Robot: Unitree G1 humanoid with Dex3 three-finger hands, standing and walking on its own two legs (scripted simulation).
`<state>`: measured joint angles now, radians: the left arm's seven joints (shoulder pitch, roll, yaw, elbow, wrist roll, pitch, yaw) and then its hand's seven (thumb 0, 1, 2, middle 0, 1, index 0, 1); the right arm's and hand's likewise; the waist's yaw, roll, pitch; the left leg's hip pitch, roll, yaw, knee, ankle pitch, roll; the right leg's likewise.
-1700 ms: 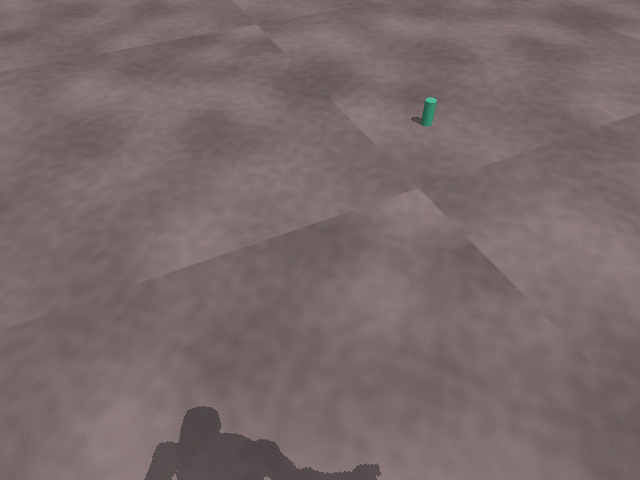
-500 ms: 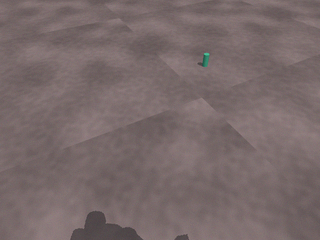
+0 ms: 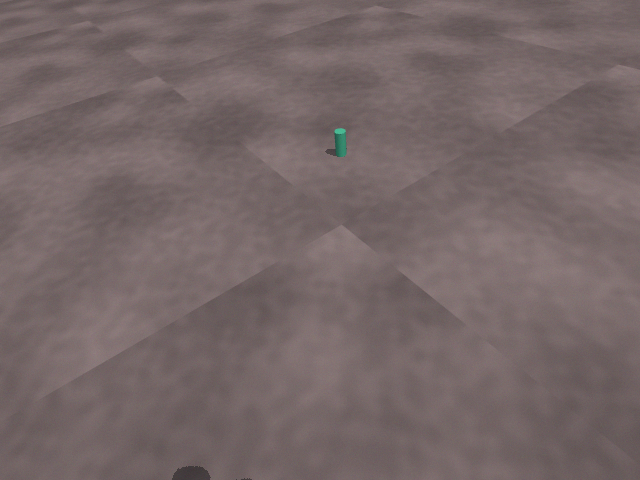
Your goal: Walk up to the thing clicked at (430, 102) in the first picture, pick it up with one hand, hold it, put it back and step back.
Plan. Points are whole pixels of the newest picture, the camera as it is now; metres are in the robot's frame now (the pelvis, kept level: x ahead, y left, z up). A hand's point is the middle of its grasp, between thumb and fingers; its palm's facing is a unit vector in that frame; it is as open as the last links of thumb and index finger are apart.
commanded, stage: walk up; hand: left
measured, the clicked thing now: (340, 142) +2.02 +0.02 -0.70
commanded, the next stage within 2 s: none
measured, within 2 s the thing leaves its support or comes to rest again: neither
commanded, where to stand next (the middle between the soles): +1.63 -0.14 m, yaw -7 degrees
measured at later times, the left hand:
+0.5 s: hand (202, 321) +0.45 +0.28 -0.13, palm faces -0.21 -0.92 -0.34, open 7.4 cm
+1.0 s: hand (255, 234) +0.68 +0.21 -0.13, palm faces -0.13 -0.92 -0.38, open 7.4 cm
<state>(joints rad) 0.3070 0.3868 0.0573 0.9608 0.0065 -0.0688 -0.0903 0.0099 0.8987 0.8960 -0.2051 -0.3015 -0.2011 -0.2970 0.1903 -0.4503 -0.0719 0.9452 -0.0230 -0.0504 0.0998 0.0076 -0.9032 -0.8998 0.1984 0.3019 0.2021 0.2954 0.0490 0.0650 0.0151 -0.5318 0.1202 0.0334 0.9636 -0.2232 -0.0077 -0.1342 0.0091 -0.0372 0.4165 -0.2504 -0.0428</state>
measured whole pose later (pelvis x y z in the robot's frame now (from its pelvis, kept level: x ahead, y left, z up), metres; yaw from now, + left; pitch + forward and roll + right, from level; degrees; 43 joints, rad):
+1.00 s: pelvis +0.60 -0.06 +0.00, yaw -7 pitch -1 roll -1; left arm 0.31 0.40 0.04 0.90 0.01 -0.10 -0.06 0.01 0.90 0.90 -0.21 -0.30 -0.20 -0.30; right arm 0.23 -0.43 -0.07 0.90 -0.02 -0.05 0.10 0.00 -0.90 -0.90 0.20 0.30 0.20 0.30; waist 0.04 0.06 0.05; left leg -0.56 0.12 0.00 0.75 -0.16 -0.01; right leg -0.09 0.01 -0.09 0.38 -0.27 -0.03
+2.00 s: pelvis +1.08 -0.09 -0.02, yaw -4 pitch -2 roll -1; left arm 0.35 0.45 0.05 0.92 0.01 -0.07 -0.05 0.01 0.90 0.90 -0.21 -0.30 -0.20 -0.30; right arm 0.22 -0.43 -0.08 0.90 -0.03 -0.06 0.09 0.01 -0.90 -0.90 0.20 0.30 0.20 0.30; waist 0.05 -0.01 0.06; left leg -0.40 0.06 0.07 0.61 -0.16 0.02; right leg -0.13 -0.10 -0.12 0.69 -0.44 0.00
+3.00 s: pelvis +1.44 -0.10 -0.01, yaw -6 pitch -3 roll +0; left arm 0.31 0.45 0.03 0.92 0.00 -0.06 -0.03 0.01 0.90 0.90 -0.20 -0.30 -0.20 -0.30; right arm 0.28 -0.39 -0.05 0.85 -0.01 -0.07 0.06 0.00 -0.90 -0.90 0.20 0.30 0.20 0.30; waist 0.00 -0.05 0.08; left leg -0.28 0.03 0.09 0.57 -0.24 0.03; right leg -0.45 -0.06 0.00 1.03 -0.38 -0.03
